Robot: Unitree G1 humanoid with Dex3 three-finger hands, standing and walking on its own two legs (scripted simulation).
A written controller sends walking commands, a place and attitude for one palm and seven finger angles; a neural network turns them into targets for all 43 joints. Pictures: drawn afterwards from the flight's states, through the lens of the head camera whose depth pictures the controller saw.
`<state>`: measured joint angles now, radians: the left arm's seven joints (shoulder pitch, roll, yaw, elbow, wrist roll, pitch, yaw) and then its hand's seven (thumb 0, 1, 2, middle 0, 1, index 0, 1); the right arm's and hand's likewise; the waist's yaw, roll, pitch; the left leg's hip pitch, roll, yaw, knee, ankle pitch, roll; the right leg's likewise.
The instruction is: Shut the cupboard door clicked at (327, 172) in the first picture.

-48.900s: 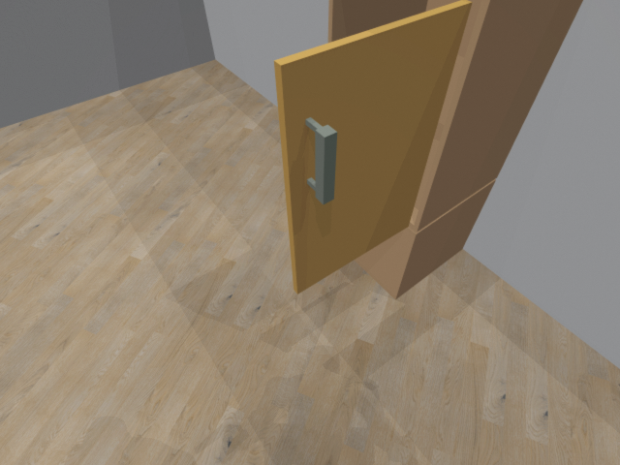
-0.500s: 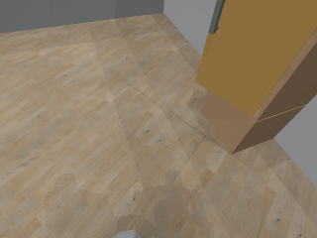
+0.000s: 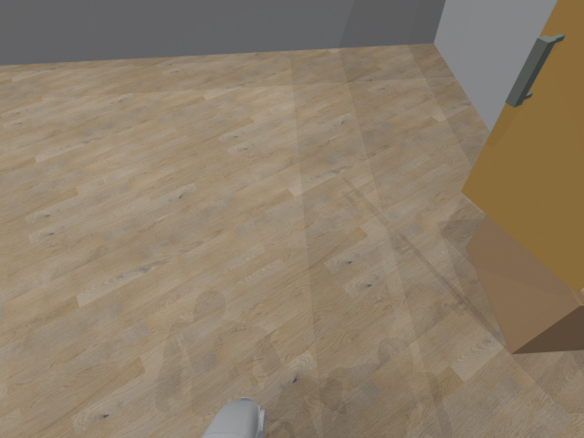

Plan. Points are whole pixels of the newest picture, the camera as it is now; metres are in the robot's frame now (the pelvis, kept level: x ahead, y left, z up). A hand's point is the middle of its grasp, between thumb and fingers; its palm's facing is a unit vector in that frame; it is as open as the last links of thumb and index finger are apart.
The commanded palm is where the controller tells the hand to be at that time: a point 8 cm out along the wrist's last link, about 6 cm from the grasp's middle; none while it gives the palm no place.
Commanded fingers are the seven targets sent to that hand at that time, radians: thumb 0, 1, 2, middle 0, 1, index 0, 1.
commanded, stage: walk to a spot facing it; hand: left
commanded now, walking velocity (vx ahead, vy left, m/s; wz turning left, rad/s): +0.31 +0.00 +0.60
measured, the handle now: (535, 71) +0.79 -0.50 +0.07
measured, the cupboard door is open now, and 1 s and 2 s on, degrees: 25 25 25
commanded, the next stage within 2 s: turn to face it in 0.40 s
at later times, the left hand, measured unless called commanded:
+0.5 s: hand (133, 433) +0.16 +0.27 -0.18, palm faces +0.30 -0.93 -0.21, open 7.4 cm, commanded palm none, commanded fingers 0.00 0.90 0.90 -0.20 -0.30 -0.20 -0.30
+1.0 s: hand (158, 306) +0.38 +0.29 -0.18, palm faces +0.08 -0.98 -0.20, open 7.4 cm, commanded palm none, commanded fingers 0.00 0.90 0.90 -0.20 -0.30 -0.20 -0.30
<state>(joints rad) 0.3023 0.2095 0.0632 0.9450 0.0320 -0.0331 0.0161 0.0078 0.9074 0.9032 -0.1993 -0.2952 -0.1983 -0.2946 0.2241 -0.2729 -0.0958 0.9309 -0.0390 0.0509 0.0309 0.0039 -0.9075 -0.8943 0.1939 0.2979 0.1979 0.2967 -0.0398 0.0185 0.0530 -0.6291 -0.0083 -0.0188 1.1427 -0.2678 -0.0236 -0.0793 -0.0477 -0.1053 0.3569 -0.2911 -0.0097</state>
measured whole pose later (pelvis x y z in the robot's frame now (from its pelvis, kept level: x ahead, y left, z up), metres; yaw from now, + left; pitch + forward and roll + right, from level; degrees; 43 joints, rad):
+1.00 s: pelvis +0.33 +0.10 -0.01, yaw +2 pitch +1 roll +0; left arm 0.20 0.18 0.08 0.96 0.03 0.03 0.01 0.01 0.91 0.90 -0.20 -0.30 -0.20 -0.29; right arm 0.20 -0.18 -0.04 0.95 -0.02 0.03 -0.03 0.00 -0.91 -0.89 0.19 0.30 0.20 0.30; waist -0.01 -0.02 0.09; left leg -0.41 0.04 0.00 0.79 -0.41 -0.05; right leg -0.33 0.06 0.06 0.47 -0.15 -0.03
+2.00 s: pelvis +0.41 +0.13 -0.01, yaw -35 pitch +0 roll -2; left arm 0.14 0.26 0.09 0.88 0.02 0.08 -0.04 0.01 0.91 0.90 -0.20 -0.30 -0.20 -0.29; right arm 0.24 -0.21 -0.02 0.88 -0.04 0.02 -0.03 0.00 -0.90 -0.89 0.20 0.30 0.20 0.30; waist -0.01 0.00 0.11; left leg -0.25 0.13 0.15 0.52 -0.27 -0.01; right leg -0.40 -0.01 -0.05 0.91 -0.48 0.05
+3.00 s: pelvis +0.44 +0.08 -0.01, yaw -60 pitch +0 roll +0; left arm 0.24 0.18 0.06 1.00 0.03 0.02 -0.01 0.01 0.91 0.90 -0.20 -0.30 -0.20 -0.29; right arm 0.26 -0.21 -0.05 0.98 -0.03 0.03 -0.01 0.00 -0.91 -0.89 0.20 0.30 0.20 0.30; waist -0.02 0.00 0.04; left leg -0.37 0.05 0.08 0.78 -0.42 -0.05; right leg -0.15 0.02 0.01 0.45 -0.30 -0.04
